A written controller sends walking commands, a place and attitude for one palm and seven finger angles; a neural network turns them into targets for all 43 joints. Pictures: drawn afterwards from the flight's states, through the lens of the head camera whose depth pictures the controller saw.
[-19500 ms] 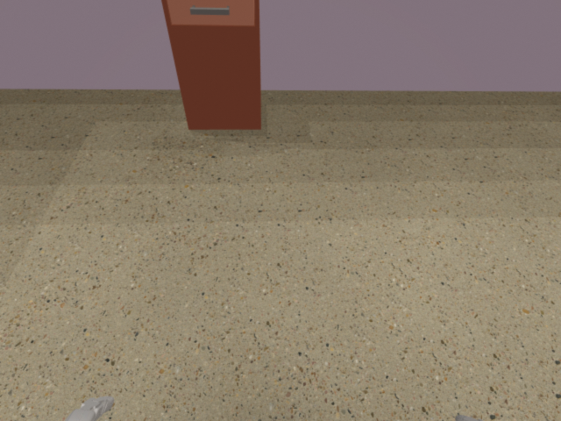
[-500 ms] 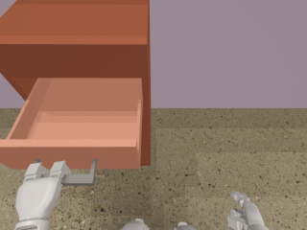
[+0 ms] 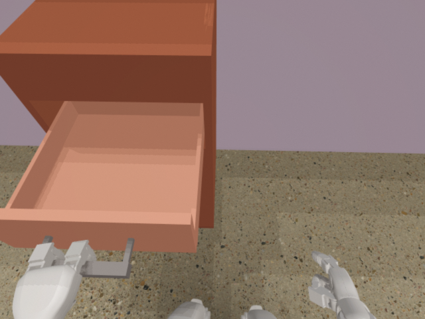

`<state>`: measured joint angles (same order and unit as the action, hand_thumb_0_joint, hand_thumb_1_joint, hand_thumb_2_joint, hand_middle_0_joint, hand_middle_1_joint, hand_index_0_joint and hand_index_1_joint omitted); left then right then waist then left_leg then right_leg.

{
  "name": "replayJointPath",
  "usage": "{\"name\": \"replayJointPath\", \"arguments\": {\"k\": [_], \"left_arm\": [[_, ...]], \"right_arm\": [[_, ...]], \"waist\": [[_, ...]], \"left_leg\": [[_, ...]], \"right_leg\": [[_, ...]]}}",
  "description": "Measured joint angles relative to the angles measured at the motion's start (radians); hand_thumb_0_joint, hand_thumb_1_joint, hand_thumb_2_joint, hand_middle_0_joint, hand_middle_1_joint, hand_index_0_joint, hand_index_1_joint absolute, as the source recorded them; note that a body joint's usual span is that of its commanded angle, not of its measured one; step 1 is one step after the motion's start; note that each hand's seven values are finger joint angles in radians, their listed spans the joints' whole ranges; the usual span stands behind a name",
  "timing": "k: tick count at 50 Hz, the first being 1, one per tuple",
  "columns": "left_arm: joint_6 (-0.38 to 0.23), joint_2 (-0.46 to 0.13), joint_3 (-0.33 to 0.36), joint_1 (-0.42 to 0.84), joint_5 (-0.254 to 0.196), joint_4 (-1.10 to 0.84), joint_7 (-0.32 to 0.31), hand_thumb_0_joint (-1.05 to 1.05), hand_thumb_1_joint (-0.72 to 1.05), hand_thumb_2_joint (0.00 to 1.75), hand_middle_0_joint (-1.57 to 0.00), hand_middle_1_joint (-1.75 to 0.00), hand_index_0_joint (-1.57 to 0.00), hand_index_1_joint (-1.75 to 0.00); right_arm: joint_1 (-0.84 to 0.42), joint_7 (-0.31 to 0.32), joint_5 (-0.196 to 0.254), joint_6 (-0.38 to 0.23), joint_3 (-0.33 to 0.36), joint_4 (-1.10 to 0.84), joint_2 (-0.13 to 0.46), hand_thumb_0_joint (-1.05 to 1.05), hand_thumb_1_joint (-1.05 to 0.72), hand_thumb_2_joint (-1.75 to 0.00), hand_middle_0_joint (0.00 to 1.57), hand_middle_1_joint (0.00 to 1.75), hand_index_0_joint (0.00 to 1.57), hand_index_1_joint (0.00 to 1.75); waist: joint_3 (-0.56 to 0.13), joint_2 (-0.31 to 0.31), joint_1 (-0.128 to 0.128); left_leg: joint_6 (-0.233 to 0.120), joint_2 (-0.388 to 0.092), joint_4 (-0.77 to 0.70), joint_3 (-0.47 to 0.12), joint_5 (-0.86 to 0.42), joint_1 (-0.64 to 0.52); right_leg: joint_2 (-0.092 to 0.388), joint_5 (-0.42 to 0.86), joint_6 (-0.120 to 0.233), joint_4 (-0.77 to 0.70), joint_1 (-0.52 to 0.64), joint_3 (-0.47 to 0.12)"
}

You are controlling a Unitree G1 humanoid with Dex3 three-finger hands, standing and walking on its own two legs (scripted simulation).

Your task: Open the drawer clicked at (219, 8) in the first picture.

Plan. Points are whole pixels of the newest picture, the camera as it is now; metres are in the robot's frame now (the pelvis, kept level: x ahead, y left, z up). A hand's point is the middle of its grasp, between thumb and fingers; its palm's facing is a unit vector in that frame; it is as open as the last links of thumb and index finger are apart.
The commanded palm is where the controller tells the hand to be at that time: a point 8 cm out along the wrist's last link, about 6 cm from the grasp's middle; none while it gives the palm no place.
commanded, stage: pull the drawer open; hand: left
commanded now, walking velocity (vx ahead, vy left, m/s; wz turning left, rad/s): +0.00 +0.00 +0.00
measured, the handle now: (84, 255) +0.22 +0.26 -0.01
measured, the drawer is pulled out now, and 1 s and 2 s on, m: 0.28 0.30 0.30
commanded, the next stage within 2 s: open the thumb to release the handle in 0.36 s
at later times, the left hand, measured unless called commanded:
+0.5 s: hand (62, 306) +0.14 +0.28 -0.02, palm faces -0.12 -0.07 -0.99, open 5.9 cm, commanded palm +0.12 +0.28 +0.03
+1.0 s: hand (60, 305) +0.14 +0.28 -0.02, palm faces -0.07 -0.05 -1.00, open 12.7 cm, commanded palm +0.11 +0.27 +0.03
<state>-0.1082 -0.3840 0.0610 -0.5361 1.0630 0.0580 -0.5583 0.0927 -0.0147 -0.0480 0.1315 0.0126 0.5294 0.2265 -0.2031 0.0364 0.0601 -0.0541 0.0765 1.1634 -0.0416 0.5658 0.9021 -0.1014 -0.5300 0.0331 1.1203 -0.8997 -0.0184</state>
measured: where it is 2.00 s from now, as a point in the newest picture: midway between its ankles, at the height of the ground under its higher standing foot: outside the picture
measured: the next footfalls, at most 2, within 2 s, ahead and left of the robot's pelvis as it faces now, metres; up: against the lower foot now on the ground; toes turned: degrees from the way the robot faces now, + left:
none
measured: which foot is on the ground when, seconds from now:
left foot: down 0.00-1.00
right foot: down 0.00-1.00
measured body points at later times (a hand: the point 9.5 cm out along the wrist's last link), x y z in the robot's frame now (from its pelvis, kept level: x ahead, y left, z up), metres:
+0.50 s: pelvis +0.01 +0.00 -0.01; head +0.08 +0.00 +0.44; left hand +0.14 +0.28 +0.03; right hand +0.23 -0.22 -0.11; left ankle -0.01 +0.08 -0.65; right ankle +0.00 -0.11 -0.65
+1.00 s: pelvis +0.00 -0.01 -0.01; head +0.06 -0.01 +0.44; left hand +0.14 +0.28 +0.03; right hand +0.22 -0.23 -0.11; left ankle -0.01 +0.08 -0.65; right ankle +0.00 -0.11 -0.65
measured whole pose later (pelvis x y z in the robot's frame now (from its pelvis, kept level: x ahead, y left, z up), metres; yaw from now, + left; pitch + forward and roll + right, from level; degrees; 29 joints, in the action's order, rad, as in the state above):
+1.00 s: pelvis +0.00 -0.01 -0.01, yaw +1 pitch +19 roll -2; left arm -0.17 -0.41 0.11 -0.59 1.04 0.04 -0.57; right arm 0.10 0.00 -0.05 0.14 0.02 0.53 0.23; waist -0.21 0.04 0.06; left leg -0.04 0.07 1.20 -0.05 0.57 0.95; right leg -0.10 -0.54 0.05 1.16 -0.95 0.00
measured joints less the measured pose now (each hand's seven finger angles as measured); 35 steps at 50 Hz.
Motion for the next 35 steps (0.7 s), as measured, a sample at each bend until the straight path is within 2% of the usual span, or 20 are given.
{"name": "replayJointPath", "arguments": {"k": [13, 23, 28, 31, 35], "left_arm": [[-0.053, -0.011, 0.037, -0.088, -0.012, -0.055, 0.006, 0.03, 0.7, 0.76, -0.25, -1.29, -0.4, -1.33], [-0.057, -0.009, 0.049, -0.148, -0.029, -0.099, 0.023, 0.02, 0.71, 0.74, -0.24, -1.28, -0.38, -1.32], [-0.109, -0.039, 0.07, -0.098, 0.006, -0.064, -0.016, 0.01, 0.7, 0.77, -0.29, -1.29, -0.39, -1.32], [-0.116, -0.037, 0.074, -0.086, -0.006, -0.077, -0.023, 0.01, 0.66, 0.77, -0.33, -1.3, -0.39, -1.32], [-0.094, -0.022, 0.064, -0.086, -0.019, -0.087, -0.021, 0.0, 0.52, 0.72, -0.35, -1.29, -0.38, -1.31]], "right_arm": [[0.006, -0.006, -0.007, 0.002, 0.003, -0.009, 0.003, 0.01, -0.9, -0.9, 0.21, 0.3, 0.2, 0.3], [0.001, -0.019, -0.006, 0.009, 0.008, -0.015, -0.007, 0.01, -0.9, -0.9, 0.21, 0.3, 0.2, 0.3], [0.001, -0.003, -0.016, 0.003, 0.011, -0.011, 0.004, 0.01, -0.9, -0.9, 0.21, 0.3, 0.2, 0.3], [-0.008, -0.005, -0.017, 0.004, 0.018, -0.003, 0.006, 0.01, -0.9, -0.9, 0.21, 0.3, 0.2, 0.3], [-0.01, -0.005, -0.013, 0.011, 0.02, 0.002, 0.003, 0.01, -0.9, -0.9, 0.21, 0.3, 0.2, 0.3]], "waist": [[-0.006, -0.007, 0.001], [-0.017, 0.0, -0.004], [-0.013, -0.004, 0.011], [-0.008, -0.001, 0.02], [-0.008, 0.007, 0.024]], "left_leg": [[0.002, -0.001, 0.021, 0.003, 0.009, 0.025], [-0.001, -0.007, 0.031, 0.012, 0.024, 0.036], [-0.001, 0.003, 0.058, 0.001, 0.029, 0.077], [0.001, 0.003, 0.076, -0.004, 0.032, 0.098], [0.003, 0.003, 0.078, -0.007, 0.031, 0.099]], "right_leg": [[-0.002, -0.009, 0.003, 0.024, -0.027, 0.0], [-0.008, -0.02, 0.0, 0.034, -0.042, -0.008], [0.001, -0.03, 0.0, 0.059, -0.077, 0.006], [0.0, -0.033, 0.001, 0.073, -0.095, 0.014], [0.001, -0.032, 0.002, 0.072, -0.095, 0.017]]}}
